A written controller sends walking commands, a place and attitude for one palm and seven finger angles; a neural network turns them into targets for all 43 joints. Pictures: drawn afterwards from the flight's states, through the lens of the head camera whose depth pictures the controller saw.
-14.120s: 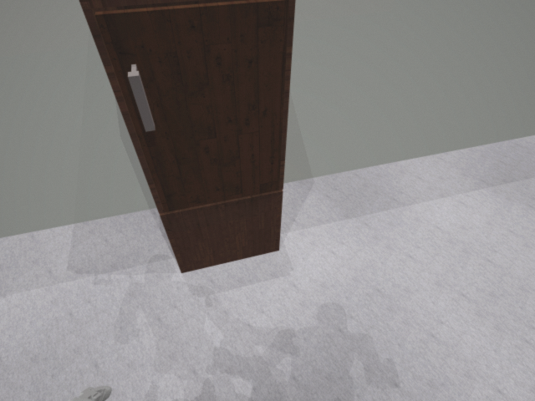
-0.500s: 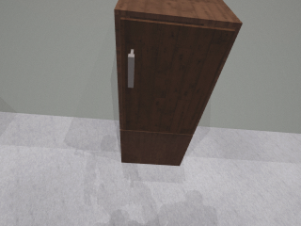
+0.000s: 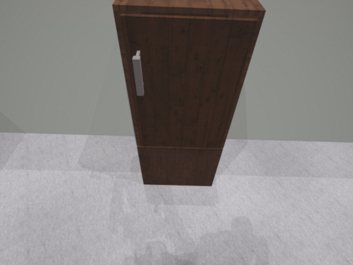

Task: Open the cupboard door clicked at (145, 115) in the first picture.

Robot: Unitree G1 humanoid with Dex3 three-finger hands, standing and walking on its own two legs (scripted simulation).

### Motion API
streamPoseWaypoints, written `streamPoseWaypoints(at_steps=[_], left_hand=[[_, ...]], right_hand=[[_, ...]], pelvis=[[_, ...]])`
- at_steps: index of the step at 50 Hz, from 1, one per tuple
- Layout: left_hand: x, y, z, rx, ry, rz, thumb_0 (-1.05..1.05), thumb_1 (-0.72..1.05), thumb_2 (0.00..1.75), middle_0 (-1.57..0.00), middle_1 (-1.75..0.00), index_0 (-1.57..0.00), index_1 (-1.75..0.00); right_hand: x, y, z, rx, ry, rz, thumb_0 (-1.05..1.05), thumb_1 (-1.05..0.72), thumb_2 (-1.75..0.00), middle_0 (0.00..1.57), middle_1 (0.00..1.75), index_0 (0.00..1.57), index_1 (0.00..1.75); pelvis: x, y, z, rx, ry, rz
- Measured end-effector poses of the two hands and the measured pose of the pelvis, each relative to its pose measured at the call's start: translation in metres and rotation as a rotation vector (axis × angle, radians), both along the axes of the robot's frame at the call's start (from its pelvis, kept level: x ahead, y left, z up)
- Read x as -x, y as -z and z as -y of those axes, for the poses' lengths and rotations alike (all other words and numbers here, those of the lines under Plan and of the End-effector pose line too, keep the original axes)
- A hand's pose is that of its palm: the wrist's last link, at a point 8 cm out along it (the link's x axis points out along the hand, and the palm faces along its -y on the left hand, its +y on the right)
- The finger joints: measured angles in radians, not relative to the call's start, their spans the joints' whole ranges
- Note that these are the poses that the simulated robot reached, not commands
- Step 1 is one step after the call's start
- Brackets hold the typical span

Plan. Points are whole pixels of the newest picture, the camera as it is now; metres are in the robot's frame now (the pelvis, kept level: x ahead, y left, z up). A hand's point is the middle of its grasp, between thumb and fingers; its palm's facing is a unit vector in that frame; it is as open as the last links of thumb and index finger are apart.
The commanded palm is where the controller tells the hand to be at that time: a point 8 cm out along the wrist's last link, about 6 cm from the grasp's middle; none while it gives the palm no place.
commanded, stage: come to a stop and stand still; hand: left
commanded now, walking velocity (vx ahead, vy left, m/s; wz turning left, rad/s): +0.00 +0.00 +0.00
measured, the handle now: (139, 73) +0.67 +0.14 +0.08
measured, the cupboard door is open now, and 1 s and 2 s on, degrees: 0 0 0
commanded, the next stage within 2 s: look again from close up in 0.92 s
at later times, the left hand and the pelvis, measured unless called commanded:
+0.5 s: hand out of the picture -0.01 +0.11 -0.17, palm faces +0.02 -0.99 -0.12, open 7.3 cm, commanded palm none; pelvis +0.03 -0.03 +0.00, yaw -1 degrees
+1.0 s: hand out of the picture +0.04 +0.13 -0.17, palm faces +0.02 -0.98 -0.20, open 7.3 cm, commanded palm none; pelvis +0.04 -0.04 +0.00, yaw +0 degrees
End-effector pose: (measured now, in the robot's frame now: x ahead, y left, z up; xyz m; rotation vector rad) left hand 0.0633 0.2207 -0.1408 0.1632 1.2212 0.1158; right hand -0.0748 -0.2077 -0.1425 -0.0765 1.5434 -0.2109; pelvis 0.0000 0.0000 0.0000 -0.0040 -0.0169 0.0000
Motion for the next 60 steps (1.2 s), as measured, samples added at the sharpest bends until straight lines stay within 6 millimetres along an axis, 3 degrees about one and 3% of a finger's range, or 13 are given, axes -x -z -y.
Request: streamPoseWaypoints(at_steps=[9, 13, 17, 22, 30, 41, 48, 60], left_hand=[[0.061, 0.004, 0.020, 0.006, -0.032, -0.163, 0.00, 0.93, 0.89, -0.20, -0.30, -0.20, -0.30], [0.080, 0.005, 0.036, 0.034, -0.054, -0.217, 0.00, 0.92, 0.89, -0.20, -0.30, -0.20, -0.30], [0.089, 0.005, 0.050, 0.057, -0.064, -0.252, 0.00, 0.92, 0.89, -0.20, -0.30, -0.20, -0.30], [0.086, 0.006, 0.059, 0.069, -0.064, -0.259, 0.00, 0.91, 0.89, -0.20, -0.30, -0.20, -0.30], [0.058, 0.005, 0.056, 0.046, -0.052, -0.202, 0.00, 0.91, 0.89, -0.20, -0.30, -0.20, -0.30], [0.028, 0.000, 0.040, -0.009, -0.042, -0.137, 0.01, 0.92, 0.89, -0.20, -0.30, -0.20, -0.30], [0.028, -0.001, 0.040, -0.011, -0.043, -0.139, 0.00, 0.92, 0.89, -0.20, -0.30, -0.20, -0.30], [0.045, 0.002, 0.051, 0.019, -0.063, -0.178, 0.00, 0.92, 0.89, -0.20, -0.30, -0.20, -0.30]], right_hand=[[-0.070, 0.005, 0.019, -0.009, -0.063, 0.146, 0.01, -0.91, -0.90, 0.20, 0.29, 0.20, 0.30], [-0.087, 0.003, 0.033, 0.012, -0.091, 0.151, 0.02, -0.93, -0.90, 0.20, 0.30, 0.20, 0.30], [-0.101, 0.000, 0.042, 0.025, -0.105, 0.162, 0.02, -0.92, -0.90, 0.20, 0.29, 0.20, 0.30], [-0.113, -0.001, 0.048, 0.033, -0.113, 0.168, 0.01, -0.92, -0.90, 0.20, 0.29, 0.20, 0.30], [-0.116, 0.001, 0.051, 0.030, -0.108, 0.162, 0.01, -0.92, -0.90, 0.20, 0.29, 0.20, 0.30], [-0.103, 0.004, 0.046, 0.002, -0.095, 0.128, 0.01, -0.92, -0.90, 0.20, 0.29, 0.20, 0.30], [-0.096, 0.006, 0.041, -0.015, -0.088, 0.109, 0.01, -0.91, -0.90, 0.20, 0.30, 0.20, 0.30], [-0.095, 0.005, 0.040, -0.014, -0.093, 0.104, 0.01, -0.90, -0.90, 0.20, 0.30, 0.20, 0.30]], pelvis=[[-0.010, 0.000, 0.017, -0.004, 0.014, -0.002], [-0.015, -0.001, 0.022, -0.005, 0.013, -0.005], [-0.019, -0.001, 0.026, -0.007, 0.012, -0.009], [-0.024, -0.002, 0.031, -0.008, 0.011, -0.012], [-0.031, -0.002, 0.036, -0.010, 0.009, -0.011], [-0.037, -0.002, 0.039, -0.014, 0.005, -0.006], [-0.038, -0.002, 0.040, -0.015, 0.005, -0.005], [-0.037, -0.002, 0.040, -0.015, 0.001, -0.003]])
